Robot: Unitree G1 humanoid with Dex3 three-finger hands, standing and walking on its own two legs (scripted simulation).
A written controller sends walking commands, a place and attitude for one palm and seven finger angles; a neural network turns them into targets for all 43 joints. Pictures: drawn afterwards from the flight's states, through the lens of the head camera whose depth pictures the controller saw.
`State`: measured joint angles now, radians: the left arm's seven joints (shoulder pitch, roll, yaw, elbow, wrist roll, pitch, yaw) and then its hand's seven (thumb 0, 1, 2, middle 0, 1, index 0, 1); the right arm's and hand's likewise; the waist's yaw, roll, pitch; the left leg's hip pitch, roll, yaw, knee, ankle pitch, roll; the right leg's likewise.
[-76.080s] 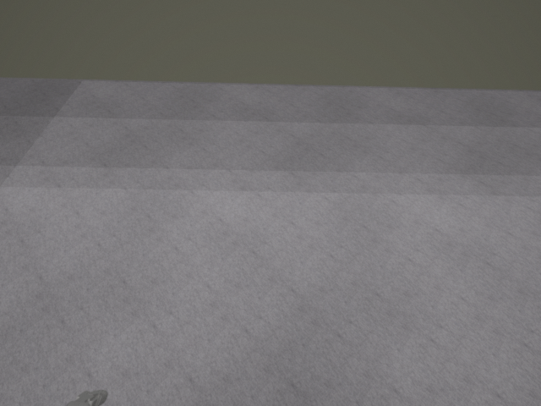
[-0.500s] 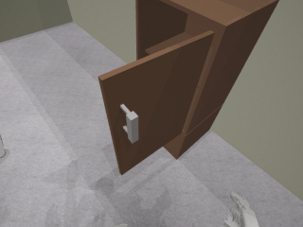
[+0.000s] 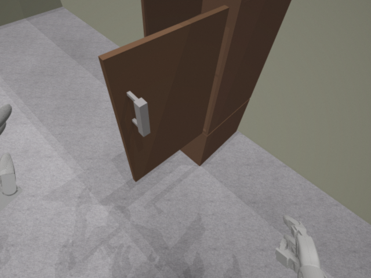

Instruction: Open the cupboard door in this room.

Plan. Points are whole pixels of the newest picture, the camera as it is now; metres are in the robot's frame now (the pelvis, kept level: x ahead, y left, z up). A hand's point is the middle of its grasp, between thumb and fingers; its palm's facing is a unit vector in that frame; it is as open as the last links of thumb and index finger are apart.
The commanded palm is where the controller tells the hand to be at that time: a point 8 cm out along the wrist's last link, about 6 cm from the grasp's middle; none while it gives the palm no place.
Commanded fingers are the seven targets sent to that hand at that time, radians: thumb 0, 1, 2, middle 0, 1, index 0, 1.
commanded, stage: stop stepping back and stand still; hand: left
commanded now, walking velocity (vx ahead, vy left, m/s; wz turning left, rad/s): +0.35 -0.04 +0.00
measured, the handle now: (137, 113) +0.50 +0.15 +0.01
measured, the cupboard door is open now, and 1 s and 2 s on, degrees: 86 86 86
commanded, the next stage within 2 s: let the arm hang, fingers relaxed in 0.66 s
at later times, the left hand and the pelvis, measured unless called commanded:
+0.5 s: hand out of the picture +0.09 +0.25 +0.16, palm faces +0.48 -0.73 -0.49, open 7.4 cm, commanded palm +0.03 +0.28 +0.18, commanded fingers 0.00 0.90 0.90 -0.20 -0.30 -0.20 -0.30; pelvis -0.10 -0.02 -0.01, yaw +3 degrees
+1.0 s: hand out of the picture -0.01 +0.19 -0.15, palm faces +0.13 -0.97 -0.22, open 7.4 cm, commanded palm none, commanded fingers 0.00 0.90 0.90 -0.20 -0.30 -0.20 -0.30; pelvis -0.11 -0.01 -0.01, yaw +7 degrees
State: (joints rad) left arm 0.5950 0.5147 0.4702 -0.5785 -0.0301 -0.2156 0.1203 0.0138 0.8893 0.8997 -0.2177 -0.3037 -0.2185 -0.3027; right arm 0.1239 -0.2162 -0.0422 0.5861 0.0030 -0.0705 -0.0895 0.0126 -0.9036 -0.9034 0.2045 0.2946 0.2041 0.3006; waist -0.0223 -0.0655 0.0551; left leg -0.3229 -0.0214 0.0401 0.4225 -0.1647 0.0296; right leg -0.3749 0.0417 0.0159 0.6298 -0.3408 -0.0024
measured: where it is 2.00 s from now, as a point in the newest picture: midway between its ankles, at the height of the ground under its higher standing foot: outside the picture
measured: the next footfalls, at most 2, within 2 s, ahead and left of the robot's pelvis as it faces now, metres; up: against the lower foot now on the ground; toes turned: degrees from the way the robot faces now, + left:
left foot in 0.32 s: -0.04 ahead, +0.12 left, +0.00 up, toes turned +7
right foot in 0.46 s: -0.03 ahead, -0.11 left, +0.00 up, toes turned +5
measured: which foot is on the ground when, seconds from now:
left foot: down 0.00-0.14, up 0.16-0.30, down 0.32-1.00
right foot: down 0.00-0.34, up 0.36-0.44, down 0.46-1.00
